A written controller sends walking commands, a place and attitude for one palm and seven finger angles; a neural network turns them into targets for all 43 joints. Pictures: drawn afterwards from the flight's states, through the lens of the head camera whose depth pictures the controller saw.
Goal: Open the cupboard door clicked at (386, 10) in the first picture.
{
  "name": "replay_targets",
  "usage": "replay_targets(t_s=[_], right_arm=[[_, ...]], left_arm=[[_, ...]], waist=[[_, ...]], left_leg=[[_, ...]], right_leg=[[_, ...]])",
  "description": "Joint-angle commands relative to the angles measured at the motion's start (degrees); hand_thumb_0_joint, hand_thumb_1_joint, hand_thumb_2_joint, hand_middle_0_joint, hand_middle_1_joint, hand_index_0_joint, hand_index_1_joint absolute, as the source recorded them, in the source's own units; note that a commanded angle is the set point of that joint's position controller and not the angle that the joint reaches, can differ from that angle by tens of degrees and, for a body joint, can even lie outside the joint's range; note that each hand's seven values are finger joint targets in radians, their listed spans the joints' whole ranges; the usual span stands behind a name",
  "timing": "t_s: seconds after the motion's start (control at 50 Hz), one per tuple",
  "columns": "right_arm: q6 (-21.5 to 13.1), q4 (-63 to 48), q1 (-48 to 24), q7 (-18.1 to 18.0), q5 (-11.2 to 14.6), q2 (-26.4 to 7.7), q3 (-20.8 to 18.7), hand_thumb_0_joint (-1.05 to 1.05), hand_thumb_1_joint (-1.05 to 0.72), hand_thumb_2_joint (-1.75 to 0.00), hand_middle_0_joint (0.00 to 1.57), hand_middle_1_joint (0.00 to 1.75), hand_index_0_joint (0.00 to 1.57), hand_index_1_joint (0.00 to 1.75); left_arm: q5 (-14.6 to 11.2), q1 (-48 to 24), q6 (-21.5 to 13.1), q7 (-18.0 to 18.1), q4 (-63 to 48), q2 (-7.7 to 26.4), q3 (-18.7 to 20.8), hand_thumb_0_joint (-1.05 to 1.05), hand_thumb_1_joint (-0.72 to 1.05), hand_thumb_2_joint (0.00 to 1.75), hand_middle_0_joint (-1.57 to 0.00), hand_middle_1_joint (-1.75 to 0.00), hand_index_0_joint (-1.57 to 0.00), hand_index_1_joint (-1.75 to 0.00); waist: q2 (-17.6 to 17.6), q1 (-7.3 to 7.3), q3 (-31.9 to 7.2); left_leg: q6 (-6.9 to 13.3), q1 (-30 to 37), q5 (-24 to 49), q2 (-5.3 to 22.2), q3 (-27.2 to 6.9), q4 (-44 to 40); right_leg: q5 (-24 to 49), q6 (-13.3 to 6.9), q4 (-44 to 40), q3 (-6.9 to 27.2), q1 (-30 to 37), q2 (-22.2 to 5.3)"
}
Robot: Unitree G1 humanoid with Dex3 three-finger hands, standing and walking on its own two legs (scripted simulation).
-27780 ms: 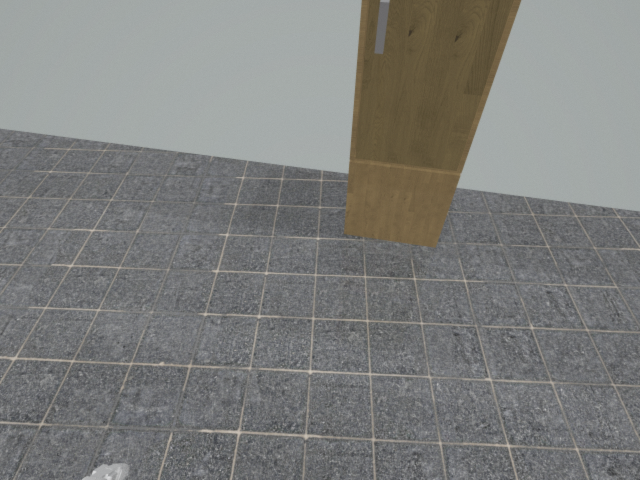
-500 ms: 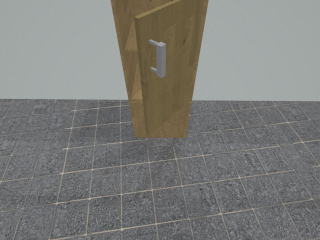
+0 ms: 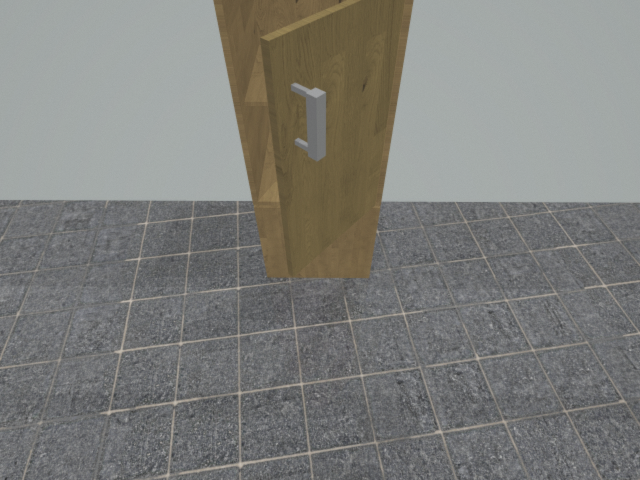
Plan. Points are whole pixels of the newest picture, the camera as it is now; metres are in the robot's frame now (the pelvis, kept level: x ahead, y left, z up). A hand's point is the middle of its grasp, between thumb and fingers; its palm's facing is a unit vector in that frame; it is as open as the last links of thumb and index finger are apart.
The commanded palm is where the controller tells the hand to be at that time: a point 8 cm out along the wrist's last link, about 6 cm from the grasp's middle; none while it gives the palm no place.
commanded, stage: walk to a spot facing it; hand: left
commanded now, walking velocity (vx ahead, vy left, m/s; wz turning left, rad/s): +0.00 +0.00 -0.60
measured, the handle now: (307, 121) +0.65 +0.06 +0.10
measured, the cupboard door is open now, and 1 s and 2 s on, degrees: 49 49 49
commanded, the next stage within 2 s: none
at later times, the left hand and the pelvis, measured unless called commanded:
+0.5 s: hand out of the picture +0.06 +0.18 -0.18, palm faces -0.16 -0.95 -0.29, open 7.4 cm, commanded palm none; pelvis -0.03 -0.02 -0.02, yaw -12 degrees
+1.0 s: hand out of the picture +0.14 +0.18 -0.18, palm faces -0.39 -0.89 -0.25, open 7.4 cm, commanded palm none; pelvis -0.03 +0.01 -0.01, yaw -28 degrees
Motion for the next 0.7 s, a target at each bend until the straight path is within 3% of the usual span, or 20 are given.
replay_targets(t_s=[0.0,0.02,0.04,0.1,0.18,0.24,0.28,0.3,0.32,0.34,0.36,0.38,0.4,0.42,0.44,0.46,0.52,0.58,0.68], right_arm=[[-0.8,-2.8,1.2,-0.8,-0.2,-7.7,-1.5,0.00,-0.90,-0.90,0.20,0.30,0.20,0.30],[-0.4,-2.6,3.1,-0.9,-0.3,-4.8,-1.1,0.00,-0.90,-0.90,0.20,0.30,0.20,0.30],[0.0,-2.8,4.0,-1.1,-0.3,-4.0,-1.2,0.00,-0.90,-0.90,0.20,0.30,0.20,0.30],[0.7,-4.9,4.9,-1.5,-0.3,-4.7,-2.3,0.00,-0.90,-0.90,0.20,0.30,0.20,0.30],[1.0,-7.8,5.5,-1.9,-0.5,-5.1,-3.5,0.00,-0.90,-0.90,0.20,0.30,0.20,0.30],[0.9,-9.4,6.1,-1.9,-0.7,-6.3,-4.2,0.00,-0.90,-0.90,0.20,0.30,0.20,0.30],[0.5,-10.2,6.4,-1.8,-1.0,-6.9,-4.7,0.00,-0.90,-0.90,0.20,0.30,0.20,0.30],[0.4,-10.6,6.3,-1.7,-1.0,-7.0,-4.7,0.00,-0.90,-0.90,0.20,0.30,0.20,0.30],[0.2,-11.2,5.0,-1.7,-1.2,-6.8,-4.8,0.00,-0.90,-0.90,0.20,0.30,0.20,0.30],[0.2,-11.8,3.4,-1.7,-1.2,-6.7,-4.7,0.00,-0.90,-0.90,0.20,0.30,0.20,0.30],[0.6,-12.8,0.9,-1.7,-0.8,-6.1,-4.7,0.00,-0.90,-0.90,0.20,0.30,0.20,0.30],[1.0,-14.4,0.4,-1.5,0.0,-1.9,-4.5,0.00,-0.90,-0.90,0.20,0.30,0.20,0.30],[1.6,-15.8,-1.5,-0.9,0.0,-1.5,-4.4,0.00,-0.90,-0.90,0.20,0.30,0.20,0.30],[2.1,-14.5,-0.9,-1.0,0.0,-1.9,-4.7,0.00,-0.90,-0.90,0.20,0.30,0.20,0.30],[2.0,-14.1,-0.4,-0.9,-0.1,-1.2,-4.7,0.00,-0.90,-0.90,0.20,0.30,0.20,0.30],[1.8,-13.8,0.6,-0.9,-0.2,-0.7,-4.5,0.00,-0.90,-0.90,0.20,0.30,0.20,0.30],[1.5,-13.8,0.8,-1.0,0.1,1.2,-4.0,0.00,-0.90,-0.90,0.20,0.30,0.20,0.30],[1.7,-14.7,-1.1,-1.2,0.3,1.6,-4.0,0.00,-0.90,-0.90,0.20,0.30,0.20,0.30],[1.2,-16.3,-2.6,-1.5,0.7,1.3,-4.0,0.00,-0.90,-0.90,0.20,0.30,0.20,0.30]], left_arm=[[0.0,1.0,-0.2,0.9,-3.4,9.3,2.4,0.00,0.90,0.90,-0.20,-0.30,-0.20,-0.30],[-0.1,2.1,0.5,1.1,-3.2,6.7,2.0,0.00,0.90,0.90,-0.20,-0.30,-0.20,-0.30],[-0.1,2.9,1.0,1.2,-3.5,6.2,2.1,0.00,0.90,0.90,-0.20,-0.30,-0.20,-0.30],[0.1,4.2,2.0,1.0,-5.3,6.8,3.2,0.00,0.90,0.90,-0.20,-0.30,-0.20,-0.30],[0.4,4.1,2.8,0.4,-8.7,6.3,4.0,0.00,0.90,0.90,-0.20,-0.30,-0.20,-0.30],[0.4,4.2,3.2,-0.2,-10.6,4.7,4.2,0.00,0.90,0.90,-0.20,-0.30,-0.20,-0.30],[0.4,4.0,3.7,-0.7,-11.8,3.1,4.4,0.00,0.90,0.90,-0.20,-0.30,-0.20,-0.30],[0.4,4.1,3.9,-0.9,-12.3,2.5,4.5,0.00,0.90,0.90,-0.20,-0.30,-0.20,-0.30],[0.4,5.0,3.8,-1.2,-12.4,2.0,4.7,0.00,0.90,0.90,-0.20,-0.30,-0.20,-0.30],[0.5,7.3,3.7,-1.3,-12.0,1.9,5.0,0.00,0.90,0.90,-0.20,-0.30,-0.20,-0.30],[0.7,11.6,3.3,-1.3,-10.9,2.8,5.5,0.00,0.90,0.90,-0.20,-0.30,-0.20,-0.30],[1.7,12.7,2.6,-0.5,-10.9,8.7,6.6,0.00,0.90,0.90,-0.20,-0.30,-0.20,-0.30],[1.0,12.5,2.6,0.0,-11.5,11.4,7.0,0.00,0.90,0.90,-0.20,-0.30,-0.20,-0.30],[0.9,9.9,2.6,0.6,-12.0,9.5,7.0,0.00,0.90,0.90,-0.20,-0.30,-0.20,-0.30],[0.9,6.5,2.5,0.8,-12.9,7.9,6.7,0.00,0.90,0.90,-0.20,-0.30,-0.20,-0.30],[0.8,5.3,2.2,0.9,-13.3,6.4,6.4,0.00,0.90,0.90,-0.20,-0.30,-0.20,-0.30],[0.7,7.8,1.5,1.2,-12.8,5.8,6.4,0.00,0.90,0.90,-0.20,-0.30,-0.20,-0.30],[0.7,10.1,1.7,1.0,-12.1,6.0,6.7,0.00,0.90,0.90,-0.20,-0.30,-0.20,-0.30],[1.1,9.7,2.1,0.8,-12.6,6.9,7.3,0.00,0.90,0.90,-0.20,-0.30,-0.20,-0.30]], waist=[[-1.3,-0.50,-4.9],[-1.3,-0.74,-5.0],[-1.6,-0.66,-4.7],[-1.8,-0.50,-4.3],[0.1,-0.71,-3.3],[5.4,-0.43,-2.8],[10.9,-0.02,-2.6],[10.5,0.21,-3.0],[9.3,1.16,-3.6],[6.8,2.73,-3.4],[1.6,5.04,-3.4],[-16.7,4.78,-2.5],[-18.1,5.94,-0.6],[-12.3,3.82,0.9],[-9.8,1.92,2.2],[-8.0,1.14,0.6],[-6.5,1.66,-6.0],[-8.1,2.81,-5.6],[-9.4,2.99,-5.7]], left_leg=[[1.3,6.1,12.6,7.4,-3.5,1.6],[0.8,5.6,13.1,7.6,-2.4,2.9],[0.6,4.8,12.1,7.6,-1.7,4.1],[0.6,3.0,9.7,8.1,0.2,7.1],[1.7,1.9,7.1,10.4,-0.5,7.7],[4.8,1.1,2.6,15.3,-4.7,4.0],[8.6,-1.4,2.3,20.9,-8.7,-0.6],[9.9,-2.6,1.5,22.7,-9.1,-1.4],[9.5,-4.7,3.1,22.7,-7.7,0.2],[7.8,-7.7,4.1,20.7,-4.2,3.9],[4.4,-11.7,1.0,15.9,0.3,12.2],[-1.3,-20.3,-14.8,5.4,7.8,27.0],[-2.3,-22.7,-26.6,1.3,3.7,39.8],[-1.9,-23.5,-23.2,2.6,-2.2,46.1],[-2.1,-25.3,-19.7,3.2,-3.2,48.3],[-2.6,-25.2,-17.0,3.7,-3.2,48.5],[-3.5,-22.9,-15.7,3.1,-1.7,42.7],[-3.7,-22.2,-15.7,2.1,-1.5,38.7],[-3.3,-19.1,-17.2,1.1,-1.9,31.1]], right_leg=[[18.4,-0.9,-1.0,7.0,-4.5,-8.5],[20.4,-0.6,0.5,7.0,-4.5,-8.6],[21.1,-0.7,1.6,7.7,-4.8,-8.5],[22.0,-1.5,5.3,9.6,-6.9,-8.0],[17.9,-1.4,10.5,10.4,-11.8,-5.9],[7.4,-0.5,18.4,8.6,-16.7,-2.4],[-11.7,0.5,28.3,4.0,-18.0,-0.6],[-16.3,0.5,31.4,3.4,-17.4,-1.3],[-15.9,0.3,29.4,3.7,-15.0,-2.5],[-11.6,0.3,24.0,3.0,-10.7,-2.8],[-1.2,0.0,13.4,4.8,-5.9,-3.5],[6.3,-3.8,0.6,24.9,-4.1,-15.6],[10.5,-9.3,-3.4,33.0,-9.0,-22.8],[5.1,-10.7,-3.0,31.7,-11.4,-20.0],[7.4,-10.9,-1.1,29.2,-11.3,-17.6],[12.9,-10.8,0.7,26.4,-9.2,-16.1],[27.1,-9.7,4.7,22.5,-1.3,-13.6],[28.2,-9.5,4.5,24.2,-0.6,-12.7],[27.5,-10.0,4.8,27.9,-1.3,-12.0]])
